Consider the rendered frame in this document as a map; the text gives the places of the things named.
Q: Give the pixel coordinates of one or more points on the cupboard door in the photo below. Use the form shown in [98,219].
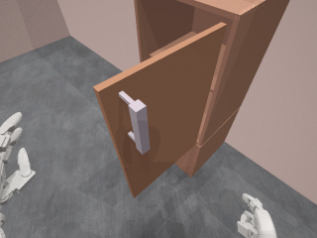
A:
[174,85]

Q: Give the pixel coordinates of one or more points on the robot right hand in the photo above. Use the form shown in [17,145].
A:
[260,222]

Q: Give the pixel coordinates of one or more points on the handle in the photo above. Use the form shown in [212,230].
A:
[139,120]

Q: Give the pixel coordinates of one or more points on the robot left hand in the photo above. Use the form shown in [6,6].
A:
[9,136]

